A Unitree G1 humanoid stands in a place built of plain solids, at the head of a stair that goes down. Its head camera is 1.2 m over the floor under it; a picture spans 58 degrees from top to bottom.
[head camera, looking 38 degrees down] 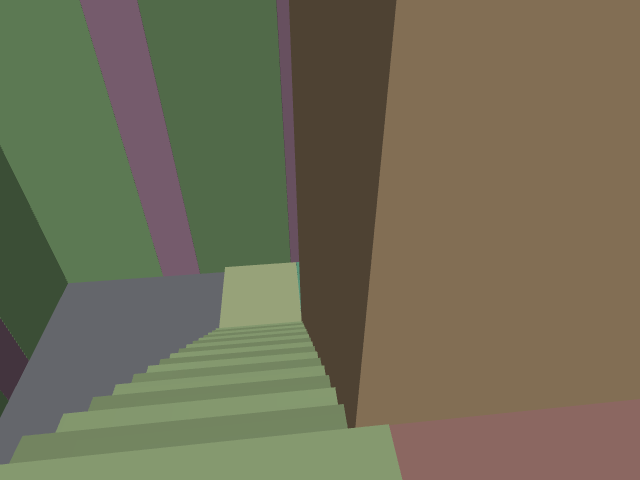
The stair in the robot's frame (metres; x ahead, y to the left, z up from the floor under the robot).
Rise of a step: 0.18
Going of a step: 0.19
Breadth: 1.17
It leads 6 degrees to the left of straight ahead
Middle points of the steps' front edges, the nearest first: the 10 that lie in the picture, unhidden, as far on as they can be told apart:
0.60 0.38 0.00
0.79 0.40 -0.18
0.97 0.42 -0.37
1.16 0.44 -0.55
1.35 0.46 -0.73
1.53 0.48 -0.92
1.72 0.50 -1.10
1.90 0.52 -1.28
2.09 0.54 -1.46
2.28 0.56 -1.65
